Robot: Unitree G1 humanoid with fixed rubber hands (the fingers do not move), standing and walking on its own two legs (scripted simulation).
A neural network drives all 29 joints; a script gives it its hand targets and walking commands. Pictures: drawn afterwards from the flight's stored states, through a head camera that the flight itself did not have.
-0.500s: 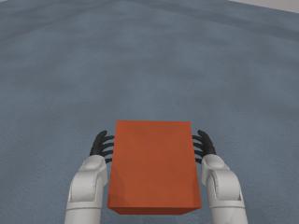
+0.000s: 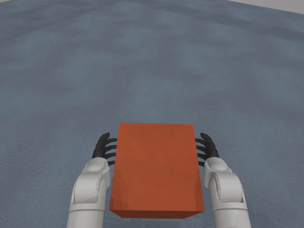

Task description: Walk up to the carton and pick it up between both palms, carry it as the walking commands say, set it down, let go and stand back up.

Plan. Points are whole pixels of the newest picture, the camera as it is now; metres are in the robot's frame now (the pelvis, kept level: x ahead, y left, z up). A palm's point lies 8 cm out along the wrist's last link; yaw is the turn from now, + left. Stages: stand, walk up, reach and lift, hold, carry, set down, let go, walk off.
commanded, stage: carry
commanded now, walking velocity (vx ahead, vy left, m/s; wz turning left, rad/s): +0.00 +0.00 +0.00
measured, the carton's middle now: (154, 175) +0.28 +0.00 -0.04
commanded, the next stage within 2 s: none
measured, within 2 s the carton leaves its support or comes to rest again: neither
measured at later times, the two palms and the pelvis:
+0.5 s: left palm (100, 159) +0.27 +0.14 +0.06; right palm (213, 160) +0.27 -0.15 +0.06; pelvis +0.00 +0.00 +0.00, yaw -1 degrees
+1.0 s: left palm (127, 161) +0.26 +0.07 +0.08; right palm (253, 188) +0.19 -0.21 +0.08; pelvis -0.01 -0.02 -0.01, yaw -11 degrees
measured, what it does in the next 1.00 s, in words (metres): stands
